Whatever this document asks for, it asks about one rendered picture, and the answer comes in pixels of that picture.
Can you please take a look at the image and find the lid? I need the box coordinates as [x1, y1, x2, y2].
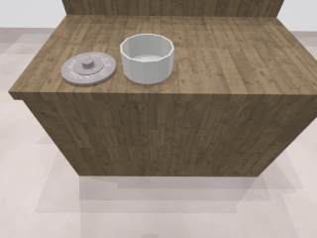
[60, 52, 116, 85]

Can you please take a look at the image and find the knob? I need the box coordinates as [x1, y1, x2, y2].
[81, 58, 94, 67]

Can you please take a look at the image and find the table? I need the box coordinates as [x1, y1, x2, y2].
[8, 0, 317, 178]

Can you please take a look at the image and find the pot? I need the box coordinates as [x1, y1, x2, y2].
[120, 34, 174, 84]

